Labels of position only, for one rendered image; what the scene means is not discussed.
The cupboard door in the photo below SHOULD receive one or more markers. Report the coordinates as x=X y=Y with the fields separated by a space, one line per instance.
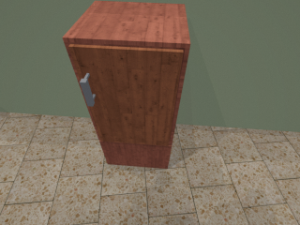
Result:
x=135 y=90

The handle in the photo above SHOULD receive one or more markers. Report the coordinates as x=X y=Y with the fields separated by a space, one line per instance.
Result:
x=89 y=97

